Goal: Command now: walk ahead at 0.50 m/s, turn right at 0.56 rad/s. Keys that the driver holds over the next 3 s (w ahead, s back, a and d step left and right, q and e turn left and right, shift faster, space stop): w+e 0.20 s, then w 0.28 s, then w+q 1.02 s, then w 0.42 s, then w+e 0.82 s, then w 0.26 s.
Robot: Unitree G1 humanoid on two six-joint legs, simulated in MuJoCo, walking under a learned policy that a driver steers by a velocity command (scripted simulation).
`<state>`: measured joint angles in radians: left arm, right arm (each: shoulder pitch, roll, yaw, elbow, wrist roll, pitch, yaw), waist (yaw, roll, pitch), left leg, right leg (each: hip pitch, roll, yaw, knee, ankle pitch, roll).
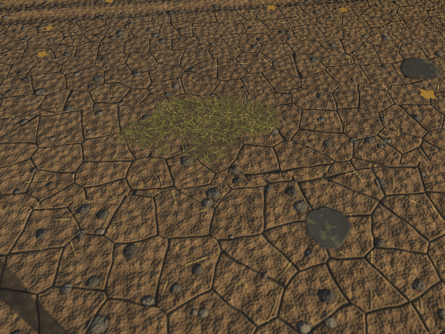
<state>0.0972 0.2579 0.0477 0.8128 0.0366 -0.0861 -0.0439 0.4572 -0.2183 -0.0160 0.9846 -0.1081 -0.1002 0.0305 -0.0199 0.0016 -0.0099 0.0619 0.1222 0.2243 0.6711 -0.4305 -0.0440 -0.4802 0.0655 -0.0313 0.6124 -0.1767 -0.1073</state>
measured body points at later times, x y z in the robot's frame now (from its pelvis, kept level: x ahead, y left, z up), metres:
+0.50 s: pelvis +0.26 +0.01 +0.00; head +0.26 +0.01 +0.45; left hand +0.44 +0.23 -0.11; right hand +0.21 -0.24 -0.14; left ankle +0.26 +0.12 -0.72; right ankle +0.22 -0.12 -0.62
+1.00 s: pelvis +0.51 -0.05 -0.07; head +0.51 -0.04 +0.38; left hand +0.43 +0.15 -0.22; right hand +0.72 -0.27 -0.16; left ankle +0.68 +0.05 -0.78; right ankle +0.33 -0.14 -0.72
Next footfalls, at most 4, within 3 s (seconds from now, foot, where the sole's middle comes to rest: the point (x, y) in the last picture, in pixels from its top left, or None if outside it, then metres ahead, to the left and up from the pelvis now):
0.34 left None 0.30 0.11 -0.75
0.68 right None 0.37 -0.15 -0.75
1.08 left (209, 281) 0.74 0.05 -0.91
1.48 right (253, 213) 1.03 -0.12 -0.91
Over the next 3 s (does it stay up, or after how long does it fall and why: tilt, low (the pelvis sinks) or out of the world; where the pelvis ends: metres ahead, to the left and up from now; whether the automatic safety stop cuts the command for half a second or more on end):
stays up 1.65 0.21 -0.29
